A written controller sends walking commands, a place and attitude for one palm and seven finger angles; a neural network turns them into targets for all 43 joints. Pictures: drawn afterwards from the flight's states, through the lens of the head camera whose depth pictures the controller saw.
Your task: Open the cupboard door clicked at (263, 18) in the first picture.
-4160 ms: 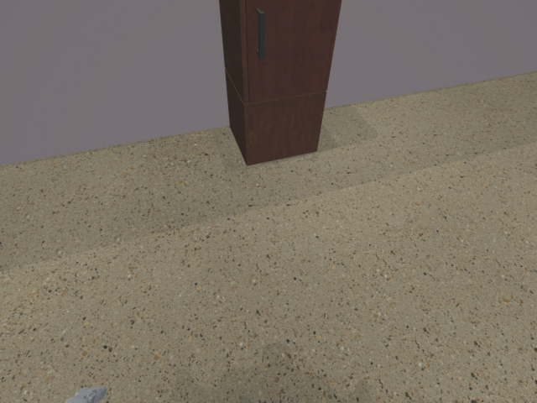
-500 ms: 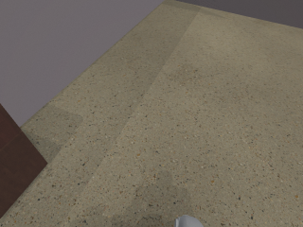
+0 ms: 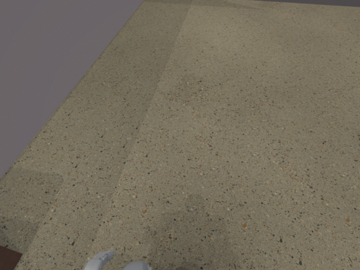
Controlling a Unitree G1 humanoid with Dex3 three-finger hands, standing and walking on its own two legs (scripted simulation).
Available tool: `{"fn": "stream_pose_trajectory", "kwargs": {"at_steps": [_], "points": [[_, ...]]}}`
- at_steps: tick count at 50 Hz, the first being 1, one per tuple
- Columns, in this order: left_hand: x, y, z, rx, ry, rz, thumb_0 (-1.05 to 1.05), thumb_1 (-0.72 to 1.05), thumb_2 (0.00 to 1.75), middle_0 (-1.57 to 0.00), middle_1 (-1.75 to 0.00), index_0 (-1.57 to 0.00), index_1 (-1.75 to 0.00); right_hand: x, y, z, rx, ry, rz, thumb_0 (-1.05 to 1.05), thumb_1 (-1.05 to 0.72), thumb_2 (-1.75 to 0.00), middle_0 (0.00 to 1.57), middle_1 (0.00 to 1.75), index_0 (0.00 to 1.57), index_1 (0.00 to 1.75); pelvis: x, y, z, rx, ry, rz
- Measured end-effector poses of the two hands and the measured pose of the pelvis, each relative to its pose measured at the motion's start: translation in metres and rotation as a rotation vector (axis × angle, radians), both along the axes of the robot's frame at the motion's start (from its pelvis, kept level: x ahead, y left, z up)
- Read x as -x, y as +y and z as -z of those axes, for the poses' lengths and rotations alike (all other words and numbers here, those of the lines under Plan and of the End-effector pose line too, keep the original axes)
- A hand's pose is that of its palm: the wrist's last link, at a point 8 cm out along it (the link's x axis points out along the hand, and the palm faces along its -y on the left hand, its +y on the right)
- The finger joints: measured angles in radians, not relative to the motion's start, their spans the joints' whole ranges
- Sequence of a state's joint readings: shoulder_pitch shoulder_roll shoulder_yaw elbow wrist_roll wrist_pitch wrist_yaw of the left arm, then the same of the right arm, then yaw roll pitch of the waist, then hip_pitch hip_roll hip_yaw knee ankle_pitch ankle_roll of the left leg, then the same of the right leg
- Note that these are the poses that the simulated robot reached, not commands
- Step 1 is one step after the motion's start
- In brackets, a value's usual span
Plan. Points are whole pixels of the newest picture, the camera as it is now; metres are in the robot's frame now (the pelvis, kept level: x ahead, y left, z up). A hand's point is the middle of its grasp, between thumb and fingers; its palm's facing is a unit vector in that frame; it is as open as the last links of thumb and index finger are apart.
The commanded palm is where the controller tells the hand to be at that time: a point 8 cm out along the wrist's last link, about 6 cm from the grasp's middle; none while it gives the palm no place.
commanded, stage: turn to face it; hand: left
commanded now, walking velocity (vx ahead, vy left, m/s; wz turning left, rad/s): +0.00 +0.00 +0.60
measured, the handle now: out of the picture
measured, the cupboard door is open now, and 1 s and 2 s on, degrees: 0 0 0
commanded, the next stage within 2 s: none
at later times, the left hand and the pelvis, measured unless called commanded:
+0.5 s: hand out of the picture +0.05 +0.27 -0.16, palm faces +0.31 -0.90 -0.29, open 7.4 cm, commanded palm none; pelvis +0.04 +0.03 +0.01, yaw +16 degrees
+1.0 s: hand out of the picture -0.02 +0.16 -0.14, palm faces +0.58 -0.77 -0.27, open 7.4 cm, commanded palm none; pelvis +0.03 -0.04 +0.01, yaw +36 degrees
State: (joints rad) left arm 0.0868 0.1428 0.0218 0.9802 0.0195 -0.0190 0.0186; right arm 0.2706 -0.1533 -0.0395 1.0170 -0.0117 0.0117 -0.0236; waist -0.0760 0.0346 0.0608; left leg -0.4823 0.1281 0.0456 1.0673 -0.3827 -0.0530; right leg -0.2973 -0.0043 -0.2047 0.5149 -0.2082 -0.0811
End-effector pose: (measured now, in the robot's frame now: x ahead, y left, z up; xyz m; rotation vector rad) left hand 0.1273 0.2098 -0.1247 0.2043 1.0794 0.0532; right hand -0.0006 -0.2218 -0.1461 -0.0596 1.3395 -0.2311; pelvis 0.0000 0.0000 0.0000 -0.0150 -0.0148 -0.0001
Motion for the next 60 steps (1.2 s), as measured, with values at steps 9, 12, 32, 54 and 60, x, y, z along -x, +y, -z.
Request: {"fn": "stream_pose_trajectory", "kwargs": {"at_steps": [9, 12, 32, 54, 60], "points": [[0.022, 0.036, 0.019, 0.06, 0.007, -0.201, -0.01, 0.91, 0.9, -0.2, -0.3, -0.2, -0.3, -0.082, 0.014, -0.013, 0.058, -0.043, -0.187, 0.0, -0.93, -0.9, 0.19, 0.3, 0.2, 0.3, -0.024, 0.025, 0.006, 0.02, -0.001, -0.129], [0.045, 0.061, 0.031, 0.042, 0.075, -0.263, -0.01, 0.91, 0.9, -0.2, -0.3, -0.2, -0.3, -0.103, 0.023, -0.014, 0.08, -0.075, -0.236, 0.0, -0.92, -0.9, 0.19, 0.3, 0.2, 0.3, -0.027, 0.035, 0.011, 0.017, 0.01, -0.155], [0.083, 0.073, -0.016, -0.108, 0.061, -0.471, 0.0, 0.91, 0.9, -0.19, -0.3, -0.2, -0.3, -0.179, 0.0, -0.012, 0.041, -0.09, -0.443, 0.0, -0.91, -0.89, 0.2, 0.3, 0.2, 0.3, -0.04, -0.001, -0.003, -0.009, 0.023, -0.373], [0.232, -0.025, -0.004, -0.022, 0.191, -0.808, 0.0, 0.9, 0.9, -0.2, -0.3, -0.2, -0.3, -0.263, 0.041, -0.024, 0.025, -0.14, -0.825, 0.0, -0.91, -0.9, 0.19, 0.3, 0.2, 0.3, -0.023, -0.036, -0.006, -0.043, 0.015, -0.685], [0.297, -0.018, 0.019, 0.002, 0.276, -0.929, 0.0, 0.91, 0.9, -0.2, -0.3, -0.2, -0.3, -0.268, 0.092, -0.029, 0.025, -0.243, -0.945, 0.0, -0.91, -0.89, 0.19, 0.3, 0.2, 0.3, -0.005, -0.022, 0.008, -0.021, 0.015, -0.756]]}}
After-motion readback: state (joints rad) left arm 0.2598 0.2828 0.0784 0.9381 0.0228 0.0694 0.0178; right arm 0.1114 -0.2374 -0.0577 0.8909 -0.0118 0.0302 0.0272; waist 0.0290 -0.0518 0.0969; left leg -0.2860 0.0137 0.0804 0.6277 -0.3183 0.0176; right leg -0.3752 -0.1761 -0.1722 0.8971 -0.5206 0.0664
